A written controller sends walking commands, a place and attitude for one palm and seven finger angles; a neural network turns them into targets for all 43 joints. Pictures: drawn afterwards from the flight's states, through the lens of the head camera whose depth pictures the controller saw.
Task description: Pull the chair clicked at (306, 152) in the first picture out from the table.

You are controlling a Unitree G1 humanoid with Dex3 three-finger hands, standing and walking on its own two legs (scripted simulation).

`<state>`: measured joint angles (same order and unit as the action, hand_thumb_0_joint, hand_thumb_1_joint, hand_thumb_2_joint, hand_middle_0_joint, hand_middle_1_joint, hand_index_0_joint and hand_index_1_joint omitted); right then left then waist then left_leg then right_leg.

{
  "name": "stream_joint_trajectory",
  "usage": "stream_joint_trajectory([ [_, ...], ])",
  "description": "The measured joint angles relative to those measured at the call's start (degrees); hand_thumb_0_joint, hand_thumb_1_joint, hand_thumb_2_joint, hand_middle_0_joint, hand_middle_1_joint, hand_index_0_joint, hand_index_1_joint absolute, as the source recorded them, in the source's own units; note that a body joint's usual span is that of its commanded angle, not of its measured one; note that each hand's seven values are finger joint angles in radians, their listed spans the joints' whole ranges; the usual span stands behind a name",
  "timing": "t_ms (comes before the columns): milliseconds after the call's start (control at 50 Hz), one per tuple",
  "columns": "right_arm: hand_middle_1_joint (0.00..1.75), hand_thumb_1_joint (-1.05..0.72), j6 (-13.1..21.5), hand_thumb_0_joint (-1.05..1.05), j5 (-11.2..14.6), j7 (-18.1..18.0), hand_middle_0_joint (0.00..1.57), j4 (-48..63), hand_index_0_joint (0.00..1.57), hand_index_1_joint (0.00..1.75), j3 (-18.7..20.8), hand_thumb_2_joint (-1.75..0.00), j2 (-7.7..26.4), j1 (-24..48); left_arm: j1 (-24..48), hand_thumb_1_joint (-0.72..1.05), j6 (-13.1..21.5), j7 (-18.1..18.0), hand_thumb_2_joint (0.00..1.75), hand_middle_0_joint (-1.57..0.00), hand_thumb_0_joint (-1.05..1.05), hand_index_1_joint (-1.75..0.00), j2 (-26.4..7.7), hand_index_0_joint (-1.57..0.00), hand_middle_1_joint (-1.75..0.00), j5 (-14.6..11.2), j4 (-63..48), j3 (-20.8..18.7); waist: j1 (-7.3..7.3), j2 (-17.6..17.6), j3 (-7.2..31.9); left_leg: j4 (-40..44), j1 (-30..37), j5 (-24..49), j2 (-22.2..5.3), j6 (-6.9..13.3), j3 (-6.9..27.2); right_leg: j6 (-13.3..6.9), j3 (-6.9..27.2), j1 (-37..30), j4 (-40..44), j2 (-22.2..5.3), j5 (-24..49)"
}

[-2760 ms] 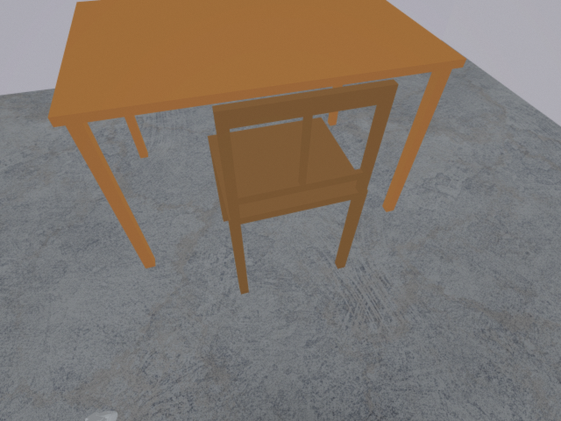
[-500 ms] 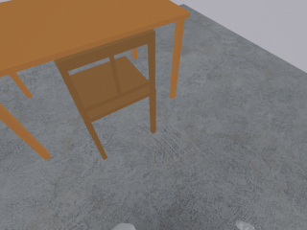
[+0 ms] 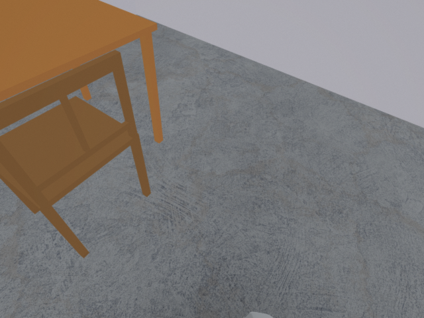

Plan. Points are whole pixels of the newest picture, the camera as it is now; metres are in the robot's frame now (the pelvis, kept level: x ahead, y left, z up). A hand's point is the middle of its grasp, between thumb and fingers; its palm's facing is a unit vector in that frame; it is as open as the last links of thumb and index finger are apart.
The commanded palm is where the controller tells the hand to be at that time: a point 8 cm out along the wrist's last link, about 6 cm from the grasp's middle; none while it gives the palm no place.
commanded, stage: walk to a spot facing it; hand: left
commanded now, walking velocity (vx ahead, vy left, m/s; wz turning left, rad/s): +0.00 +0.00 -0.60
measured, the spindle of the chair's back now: (75, 125) +0.66 +0.46 -0.11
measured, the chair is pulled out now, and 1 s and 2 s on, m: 0.00 0.00 0.00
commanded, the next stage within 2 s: turn to face it in 1.62 s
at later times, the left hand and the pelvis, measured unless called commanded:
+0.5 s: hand out of the picture +0.13 +0.13 -0.16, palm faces -0.21 -0.95 -0.22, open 7.4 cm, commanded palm none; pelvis +0.05 -0.05 +0.00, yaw -17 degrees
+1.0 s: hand (175, 218) +0.39 +0.11 -0.18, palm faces -0.51 -0.85 -0.16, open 7.4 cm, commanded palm none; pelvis +0.24 -0.03 +0.00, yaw -35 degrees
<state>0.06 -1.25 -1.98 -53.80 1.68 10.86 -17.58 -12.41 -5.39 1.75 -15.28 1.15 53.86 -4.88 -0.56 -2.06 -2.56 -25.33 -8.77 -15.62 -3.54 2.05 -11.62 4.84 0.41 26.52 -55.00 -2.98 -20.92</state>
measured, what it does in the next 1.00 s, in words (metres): walks ahead, turning right: right foot, then left foot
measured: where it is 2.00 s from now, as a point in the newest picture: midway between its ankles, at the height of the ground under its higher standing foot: (260, 260)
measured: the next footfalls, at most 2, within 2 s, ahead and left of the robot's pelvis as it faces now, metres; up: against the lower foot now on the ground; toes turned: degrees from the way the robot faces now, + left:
right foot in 0.16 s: +0.04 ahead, -0.15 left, +0.00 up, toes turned -11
left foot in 0.68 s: +0.25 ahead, +0.04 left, +0.00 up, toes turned -19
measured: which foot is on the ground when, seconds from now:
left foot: down 0.00-0.16, up 0.18-0.66, down 0.68-1.00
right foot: up 0.00-0.14, down 0.16-0.68, up 0.70-1.00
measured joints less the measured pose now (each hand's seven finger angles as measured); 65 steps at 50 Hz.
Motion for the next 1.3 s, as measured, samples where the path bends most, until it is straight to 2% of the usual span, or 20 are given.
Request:
stream_joint_trajectory([
  [100, 0.30, -0.91, -0.49, 0.00, -0.32, 0.56, 0.20, -1.85, 0.20, 0.30, 1.07, -0.90, 1.43, -1.92, 2.78, 0.91, 0.60, 0.07, 0.90, -0.20, 0.01, -0.30, 1.82, -0.19, -0.30, -0.23, -0.94, 0.92, -1.84, 1.74, -1.16, -3.97, -1.28, -2.27, -2.71, -1.61, -3.65, -1.81, -2.90, -4.92, 11.07, 0.25, -2.40],
  [160, 0.30, -0.91, -0.78, 0.00, -0.13, 0.96, 0.20, -2.38, 0.20, 0.30, 1.65, -0.90, 2.67, -3.55, 3.99, 0.91, 2.05, 0.09, 0.90, -0.20, 0.01, -0.30, 2.48, -0.20, -0.30, -0.18, -1.96, 1.43, -2.38, 3.07, -0.97, -9.93, -3.41, -5.40, -5.18, -3.35, -5.23, -3.97, -4.31, -9.79, 21.29, 1.30, 3.52],
  [180, 0.30, -0.91, -1.23, 0.00, -0.01, 1.10, 0.20, -2.79, 0.20, 0.30, 1.83, -0.90, 3.21, -3.66, 4.50, 0.91, 2.79, -0.15, 0.90, -0.20, 0.01, -0.30, 2.89, -0.20, -0.30, -0.12, -2.01, 1.63, -2.57, 4.14, -1.13, -14.96, -5.33, -9.43, -6.12, -4.07, -3.78, -5.19, -4.48, -9.46, 20.84, 2.30, 4.83],
  [220, 0.30, -0.91, -2.60, 0.00, -0.09, 1.29, 0.20, -3.64, 0.20, 0.30, 1.99, -0.90, 3.78, -3.69, 4.69, 0.91, 3.66, -0.70, 0.90, -0.20, 0.00, -0.30, 3.63, -0.20, -0.30, -0.52, -2.42, 2.08, -2.85, 5.21, -0.87, -26.44, -10.30, -13.91, -5.25, -4.39, 1.80, -6.84, -4.64, -9.72, 20.11, 3.40, 4.01],
  [300, 0.30, -0.91, -3.17, 0.01, -0.60, 2.39, 0.20, -3.75, 0.20, 0.30, 2.39, -0.90, 3.82, -2.50, 1.90, 0.91, 4.81, -1.52, 0.90, -0.20, 0.00, -0.30, 4.37, -0.20, -0.30, -0.78, -2.55, 2.07, -1.77, 4.66, 1.35, -37.08, -17.31, -7.45, -3.98, -5.04, 6.32, -7.84, -2.40, -12.92, 25.69, 4.77, 5.65],
  [400, 0.30, -0.91, -1.67, 0.01, -0.90, 2.99, 0.20, -0.99, 0.20, 0.30, 2.84, -0.90, 3.23, 1.14, -2.53, 0.91, 6.13, -1.26, 0.90, -0.20, 0.00, -0.30, 4.72, -0.20, -0.30, -0.57, -0.80, 2.21, -0.76, 3.95, 2.68, -33.98, -21.24, -0.47, -3.99, -6.46, 8.60, -8.18, 1.39, -15.77, 31.49, 5.98, 8.23],
  [500, 0.30, -0.91, -0.71, 0.00, -0.82, 3.28, 0.20, 1.08, 0.20, 0.30, 2.76, -0.90, 2.52, 4.75, -6.83, 0.91, 6.73, -1.08, 0.90, -0.20, 0.00, -0.30, 5.10, -0.20, -0.30, -0.21, 0.93, 2.17, 1.42, 3.54, 3.02, -28.16, -22.02, 1.23, -3.13, -6.81, 10.07, -7.81, 4.59, -17.74, 33.75, 6.84, 8.04],
  [620, 0.30, -0.91, 0.50, 0.00, -0.21, 3.16, 0.20, 2.93, 0.20, 0.30, 2.19, -0.90, 1.53, 8.11, -11.48, 0.91, 6.55, -1.49, 0.90, -0.20, 0.00, -0.30, 4.80, -0.20, -0.30, 0.24, 2.86, 1.65, 4.62, 2.08, 2.99, -15.67, -17.15, -1.18, -0.03, -5.76, 9.71, -5.94, 8.11, -19.94, 32.56, 6.62, 4.39],
  [660, 0.30, -0.91, 1.50, 0.00, 0.00, 2.89, 0.20, 3.72, 0.20, 0.30, 1.68, -0.90, 1.10, 8.83, -12.96, 0.91, 6.31, -1.59, 0.90, -0.20, 0.01, -0.30, 4.45, -0.20, -0.30, 0.15, 3.50, 1.25, 5.20, 1.30, 2.97, -8.43, -12.89, -0.08, 1.17, -5.22, 9.01, -4.91, 9.53, -19.77, 29.45, 6.53, 1.53],
  [680, 0.30, -0.91, 2.28, 0.00, -0.04, 2.59, 0.20, 4.12, 0.20, 0.30, 1.34, -0.90, 0.80, 9.23, -13.58, 0.91, 6.11, -1.54, 0.90, -0.20, 0.01, -0.30, 4.20, -0.20, -0.30, -0.02, 3.80, 0.95, 5.13, 0.76, 2.87, -6.35, -11.45, 1.06, 1.53, -3.94, 8.53, -5.14, 10.21, -18.56, 25.69, 6.66, -0.65],
  [720, 0.30, -0.91, 3.29, 0.00, -0.32, 2.18, 0.20, 4.52, 0.20, 0.30, 0.59, -0.90, -0.32, 9.69, -13.09, 0.91, 5.20, -1.32, 0.90, -0.20, 0.01, -0.30, 3.56, -0.20, -0.30, -0.22, 5.23, 0.28, 4.88, -0.74, 2.13, -8.79, -10.81, 0.58, 1.74, -0.75, 6.26, -5.61, 8.19, -13.05, 10.68, 6.16, -5.10],
  [780, 0.30, -0.91, 3.84, 0.00, -0.33, 1.67, 0.20, 4.09, 0.20, 0.30, -0.26, -0.90, -2.00, 7.53, -11.67, 0.91, 4.70, -0.57, 0.90, -0.20, 0.01, -0.30, 2.47, -0.20, -0.30, 0.37, 6.23, -0.32, 3.94, -1.61, 2.14, -5.99, -6.28, -0.53, 1.26, 0.77, 3.61, -5.42, 2.83, -4.62, -6.76, 4.22, -1.06],
  [880, 0.30, -0.93, 4.85, -0.01, 0.63, 0.08, 0.20, 0.40, 0.21, 0.30, 0.24, -0.90, -3.12, 1.59, -7.58, 0.91, 4.31, 0.16, 0.90, -0.20, 0.01, -0.30, 1.46, -0.20, -0.30, 0.70, 4.49, -0.96, 3.11, -1.50, 2.25, 2.09, 1.59, -0.03, 1.01, 0.68, -0.32, -4.03, -0.38, 5.47, -13.89, 1.02, 8.53],
  [980, 0.30, -0.94, 4.78, -0.01, 0.64, -0.32, 0.20, -3.55, 0.20, 0.30, 0.53, -0.90, -1.89, -4.09, -2.48, 0.91, 3.55, 0.33, 0.90, -0.19, 0.01, -0.30, 1.49, -0.19, -0.30, 0.79, 2.52, -1.16, 1.76, -0.99, 1.42, 5.53, 6.58, -1.79, 1.43, 0.94, -4.09, -3.36, -1.41, 12.13, -12.72, -0.35, 13.64],
  [1060, 0.30, -0.93, 4.34, 0.00, 0.40, -0.29, 0.20, -6.11, 0.20, 0.30, 0.20, -0.90, -1.86, -8.19, 1.82, 0.91, 3.13, 0.69, 0.90, -0.19, 0.00, -0.30, 2.03, -0.19, -0.30, 0.78, 1.61, -0.62, 0.04, -0.33, -0.12, 6.85, 10.14, -3.98, 1.52, 0.55, -6.58, -3.61, -4.46, 12.93, -5.25, -0.81, 15.54],
  [1140, 0.30, -0.92, 3.91, 0.00, -0.03, -0.16, 0.20, -7.88, 0.20, 0.30, -0.24, -0.90, -2.37, -11.42, 6.36, 0.91, 3.15, 1.04, 0.90, -0.19, 0.01, -0.30, 3.08, -0.19, -0.30, 0.62, 0.77, 0.34, -2.16, 0.51, -2.23, 7.19, 13.43, -6.77, 1.35, -0.39, -8.88, -5.04, -7.86, 10.40, 5.37, 0.16, 14.29],
  [1200, 0.30, -0.92, 3.33, 0.00, -0.19, 0.03, 0.20, -8.92, 0.20, 0.30, -0.38, -0.90, -2.90, -13.23, 9.36, 0.91, 3.73, 1.05, 0.90, -0.19, 0.01, -0.30, 3.95, -0.19, -0.30, 0.54, -0.20, 1.05, -3.42, 1.42, -3.58, 4.83, 14.94, -10.15, 0.26, -1.72, -10.71, -7.16, -10.37, 7.17, 11.68, 2.51, 11.09],
  [1260, 0.30, -0.91, 2.49, 0.00, -0.01, 0.49, 0.20, -9.77, 0.20, 0.30, -0.43, -0.90, -3.57, -14.81, 10.40, 0.91, 5.48, 0.98, 0.90, -0.19, 0.01, -0.30, 4.40, -0.19, -0.30, 0.60, -1.18, 1.62, -3.46, 1.45, -3.96, -6.92, 13.30, -13.42, -2.37, -3.15, -12.10, -9.93, -12.40, 0.39, 18.23, 5.17, 9.02],
  [1280, 0.30, -0.91, 2.17, 0.00, 0.34, 0.82, 0.20, -9.62, 0.20, 0.30, -0.51, -0.90, -3.97, -15.87, 9.98, 0.91, 6.32, 1.00, 0.90, -0.20, 0.00, -0.30, 4.23, -0.19, -0.30, 0.59, -1.64, 1.93, -3.29, 0.67, -3.14, -16.16, 10.01, -11.42, -3.54, -3.37, -11.28, -12.00, -11.89, -2.44, 20.52, 5.06, 10.08],
  [1300, 0.30, -0.91, 1.60, 0.00, 0.68, 1.04, 0.20, -9.63, 0.20, 0.30, -0.46, -0.90, -3.98, -15.37, 9.65, 0.91, 7.13, 0.68, 0.90, -0.20, 0.00, -0.30, 4.36, -0.20, -0.30, 0.23, -1.91, 1.91, -2.61, 0.90, -2.93, -28.38, 5.05, -12.13, -4.70, -4.07, -8.05, -13.39, -11.40, -2.07, 18.62, 5.68, 9.11],
])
